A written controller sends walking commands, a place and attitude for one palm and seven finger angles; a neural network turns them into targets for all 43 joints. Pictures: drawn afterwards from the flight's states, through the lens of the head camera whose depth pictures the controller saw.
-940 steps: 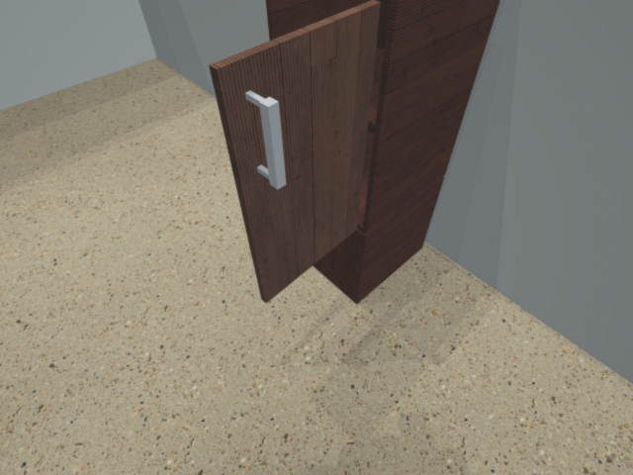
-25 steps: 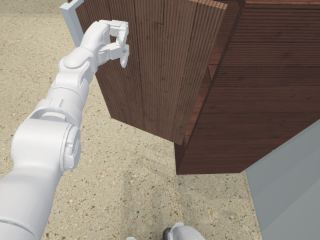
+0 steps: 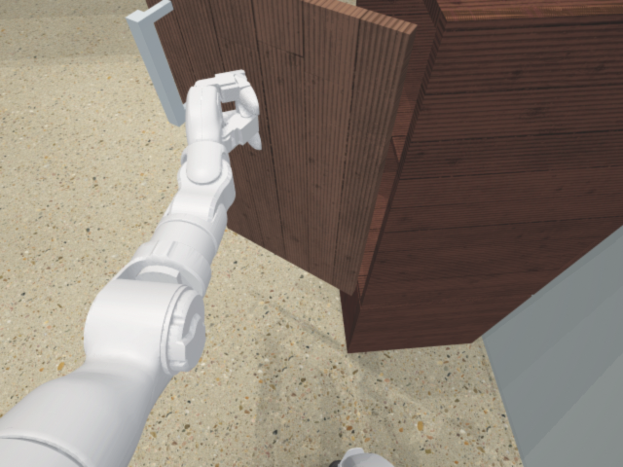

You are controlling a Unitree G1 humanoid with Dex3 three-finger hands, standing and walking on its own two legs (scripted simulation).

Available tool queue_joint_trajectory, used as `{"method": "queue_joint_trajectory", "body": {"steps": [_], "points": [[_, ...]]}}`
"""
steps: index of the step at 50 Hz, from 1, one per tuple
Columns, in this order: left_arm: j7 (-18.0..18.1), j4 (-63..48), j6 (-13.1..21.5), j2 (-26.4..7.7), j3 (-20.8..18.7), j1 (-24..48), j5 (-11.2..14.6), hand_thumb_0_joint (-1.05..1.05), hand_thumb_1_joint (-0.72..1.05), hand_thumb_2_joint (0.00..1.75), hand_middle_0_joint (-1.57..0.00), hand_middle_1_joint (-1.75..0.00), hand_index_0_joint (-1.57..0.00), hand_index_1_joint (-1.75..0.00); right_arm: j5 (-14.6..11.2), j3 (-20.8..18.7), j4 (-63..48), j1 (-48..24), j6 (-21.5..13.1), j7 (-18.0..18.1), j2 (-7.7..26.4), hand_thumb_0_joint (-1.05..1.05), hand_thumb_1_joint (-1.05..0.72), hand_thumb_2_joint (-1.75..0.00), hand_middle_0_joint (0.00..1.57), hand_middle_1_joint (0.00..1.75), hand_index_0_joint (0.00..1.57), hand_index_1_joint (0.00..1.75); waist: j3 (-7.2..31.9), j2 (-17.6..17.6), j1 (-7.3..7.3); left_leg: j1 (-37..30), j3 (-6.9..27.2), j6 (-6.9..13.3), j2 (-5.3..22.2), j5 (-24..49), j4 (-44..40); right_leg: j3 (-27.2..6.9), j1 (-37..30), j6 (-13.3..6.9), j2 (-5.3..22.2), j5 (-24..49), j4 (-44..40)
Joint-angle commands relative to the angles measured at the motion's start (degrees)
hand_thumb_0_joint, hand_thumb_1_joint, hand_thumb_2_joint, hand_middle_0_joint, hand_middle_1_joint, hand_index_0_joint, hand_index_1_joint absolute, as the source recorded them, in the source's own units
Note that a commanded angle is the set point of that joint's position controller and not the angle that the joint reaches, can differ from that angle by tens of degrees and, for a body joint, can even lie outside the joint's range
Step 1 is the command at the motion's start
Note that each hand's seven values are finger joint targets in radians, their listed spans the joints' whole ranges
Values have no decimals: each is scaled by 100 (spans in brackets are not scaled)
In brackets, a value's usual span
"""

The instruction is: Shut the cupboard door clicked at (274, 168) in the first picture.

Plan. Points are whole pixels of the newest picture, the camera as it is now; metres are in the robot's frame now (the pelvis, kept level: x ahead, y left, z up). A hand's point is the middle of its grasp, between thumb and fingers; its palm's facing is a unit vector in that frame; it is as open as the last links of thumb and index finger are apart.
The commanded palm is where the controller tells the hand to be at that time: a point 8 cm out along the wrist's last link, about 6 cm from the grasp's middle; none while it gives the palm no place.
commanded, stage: pull the fist back off the door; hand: left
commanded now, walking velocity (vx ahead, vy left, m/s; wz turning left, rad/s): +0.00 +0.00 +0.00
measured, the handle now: (171, 67) +0.62 +0.12 +0.15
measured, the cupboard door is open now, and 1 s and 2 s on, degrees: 54 54 54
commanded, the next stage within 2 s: draw the hand back to the body in 0.52 s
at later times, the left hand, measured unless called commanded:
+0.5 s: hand (259, 157) +0.43 +0.01 +0.15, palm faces -0.01 -1.00 -0.01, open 3.1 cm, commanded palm +0.42 +0.07 +0.15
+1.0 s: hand (178, 216) +0.37 +0.10 +0.15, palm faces +0.00 -1.00 -0.02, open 3.1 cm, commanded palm +0.33 +0.14 +0.17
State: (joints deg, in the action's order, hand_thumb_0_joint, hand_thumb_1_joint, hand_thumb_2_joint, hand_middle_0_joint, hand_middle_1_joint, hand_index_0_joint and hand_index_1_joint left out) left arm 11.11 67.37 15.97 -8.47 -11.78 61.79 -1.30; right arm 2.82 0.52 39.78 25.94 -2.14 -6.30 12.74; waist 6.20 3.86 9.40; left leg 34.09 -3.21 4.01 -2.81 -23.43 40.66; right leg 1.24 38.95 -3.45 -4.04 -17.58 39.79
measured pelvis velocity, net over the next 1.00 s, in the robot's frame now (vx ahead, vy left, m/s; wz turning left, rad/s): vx -0.01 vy -0.01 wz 0.00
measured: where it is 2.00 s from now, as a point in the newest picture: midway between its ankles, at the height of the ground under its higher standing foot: outside the picture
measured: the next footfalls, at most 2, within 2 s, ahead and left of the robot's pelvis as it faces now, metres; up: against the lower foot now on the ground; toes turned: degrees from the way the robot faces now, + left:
none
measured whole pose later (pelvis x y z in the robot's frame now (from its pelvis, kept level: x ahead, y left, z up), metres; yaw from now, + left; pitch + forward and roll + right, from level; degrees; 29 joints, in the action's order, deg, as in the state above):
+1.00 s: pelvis -0.01 -0.01 +0.02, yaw +0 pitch +3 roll +0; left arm -0.6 24.6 3.6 -7.9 -4.6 22.9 9.3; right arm -3.7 0.0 36.8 19.2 -0.8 0.1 14.8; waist 3.3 3.4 0.8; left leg 14.7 -2.8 3.1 -2.3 -18.8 30.2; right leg 0.8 19.7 -4.2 -4.8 -13.3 29.8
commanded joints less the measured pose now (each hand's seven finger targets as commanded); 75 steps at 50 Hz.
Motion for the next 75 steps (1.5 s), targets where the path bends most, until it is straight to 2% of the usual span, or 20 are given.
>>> {"method": "queue_joint_trajectory", "body": {"steps": [1,4,7,11,15,18,22,28,32,38,41,45,48,50,57,58,60,64,71,75], "points": [[-131,-1873,167,-994,-172,3468,509,0,90,90,-130,-150,-130,-150,-201,-347,-492,572,-34,266,1001,0,-90,-90,20,30,20,30,2825,-526,-34,-1414,372,-218,161,2761,-426,-182,-2446,275,151,3119,-406],[-137,-2079,392,-878,-169,2967,623,0,90,90,-130,-150,-130,-150,-197,-294,-487,438,-151,309,915,0,-90,-90,20,30,20,30,2530,-606,-139,-1451,310,-187,175,2757,-450,-189,-2457,266,140,3107,-477],[-171,-1935,514,-470,247,2174,388,0,90,90,-130,-150,-130,-150,-191,-286,-495,367,-226,262,846,0,-90,-90,20,30,20,30,2100,-607,-201,-1305,271,-172,158,2661,-503,-166,-2328,263,184,3002,-473],[-313,-1400,7,-41,573,1102,347,0,90,90,-130,-150,-130,-150,-321,-333,-565,226,-133,229,863,0,-90,-90,20,30,20,30,1594,-879,-278,-1057,182,-175,129,2106,-670,-188,-2289,304,257,2605,-677],[-315,-1957,-319,134,706,1755,761,0,90,90,-130,-150,-130,-150,-434,-294,-692,-162,-109,370,831,0,-90,-90,20,30,20,30,1243,-995,-218,-1054,179,-135,74,1313,-856,-327,-2325,338,332,1688,-1096],[-128,-2962,83,-249,540,2701,813,0,90,90,-130,-150,-130,-150,-413,-223,-737,-473,-253,482,760,0,-90,-90,20,30,20,30,1676,-817,-237,-1269,214,-94,45,1124,-870,-474,-2564,320,365,1372,-1136],[37,-3639,680,-241,772,2686,541,0,90,90,-130,-150,-130,-150,-362,-202,-654,-616,-461,524,668,0,-90,-90,20,30,20,30,2352,-304,-291,-1762,308,-137,95,1488,-820,-362,-2636,251,323,1780,-798],[-30,-1271,-263,-229,718,1687,441,0,90,90,-130,-150,-130,-150,-421,-149,-498,-566,-259,533,836,0,-90,-90,20,30,20,30,1094,-1297,-169,-724,262,-141,36,549,-982,-533,-2325,452,455,761,-1258],[-125,-1166,-551,-456,269,1952,829,0,90,90,-130,-150,-130,-150,-444,-119,-597,-584,-163,572,873,0,-90,-90,20,30,20,30,1304,-1158,-271,-717,234,-146,12,801,-979,-563,-2590,369,473,957,-1273],[-406,-3564,651,-1151,-232,541,676,0,90,90,-130,-150,-130,-150,-372,-156,-1042,-705,-363,499,741,0,-90,-90,20,30,20,30,2627,-646,-923,-1147,88,-116,55,2107,-967,-512,-3842,235,425,2961,-662],[-708,-4319,513,-819,233,-673,530,0,90,90,-130,-150,-130,-150,-452,-220,-1178,-855,-353,432,735,0,-90,-90,20,30,20,30,2338,-785,-986,-1270,38,-98,134,2274,-1040,-482,-3788,312,435,3200,-703],[-1183,-5296,-536,-330,723,-1229,975,0,90,90,-130,-150,-130,-150,-674,-292,-1377,-1271,-230,578,771,0,-90,-90,20,30,20,30,1619,-851,-866,-1759,7,-64,179,1883,-1229,-524,-3494,525,463,2448,-1277],[-1284,-6153,-1108,-430,680,-1257,1253,0,90,90,-130,-150,-130,-150,-723,-196,-1411,-1586,-257,751,744,0,-90,-90,20,30,20,30,1236,-831,-870,-2005,104,-34,170,1583,-1378,-488,-3294,470,444,1679,-1592],[-1242,-6754,-1246,-404,802,-1390,1243,0,90,90,-130,-150,-130,-150,-715,-137,-1471,-1769,-315,826,674,0,-90,-90,20,30,20,30,1064,-420,-907,-2273,186,-42,187,1627,-1465,-386,-3191,361,438,1569,-1591],[-1332,-7233,-1835,-737,585,-3092,1151,0,90,90,-116,-135,-116,-135,-706,37,-1530,-2134,-214,856,642,0,-90,-90,20,30,20,30,624,-561,-1084,-2261,327,-132,169,1573,-1664,-229,-3347,233,450,1527,-1539],[-1104,-7802,-1449,-966,905,-3289,776,0,90,90,-113,-132,-113,-132,-538,26,-1494,-2246,-180,877,515,0,-90,-90,20,30,20,30,-13,-554,-1002,-2158,368,-131,188,1491,-1868,-422,-3208,292,555,1302,-1881],[-972,-7516,-1355,-898,812,-4139,728,0,90,90,-108,-126,-108,-126,-509,33,-1472,-2283,-66,852,529,0,-90,-90,20,30,20,30,-279,-729,-1058,-2067,408,-135,222,1333,-1916,-446,-3259,295,573,1002,-2034],[-891,-8496,-1210,-1054,733,-4668,597,0,90,90,-97,-114,-97,-114,-439,64,-1586,-2246,125,827,499,0,-90,-90,20,30,20,30,288,-320,-1050,-2618,443,-168,272,1957,-2044,-309,-3715,181,508,1702,-1920],[-662,-9603,-1103,-1495,327,-5114,482,0,90,90,-78,-93,-78,-93,-353,92,-1586,-2336,126,889,495,0,-90,-90,20,30,20,30,348,280,-1064,-3022,618,-306,320,2491,-2186,-221,-3872,94,421,1828,-2012],[-600,-9415,-1084,-1637,-32,-6196,482,0,90,90,-67,-81,-67,-81,-321,51,-1522,-2294,110,894,555,0,-90,-90,20,30,20,30,227,-285,-1156,-2959,683,-406,364,2849,-2195,-141,-3947,93,392,1924,-2011]]}}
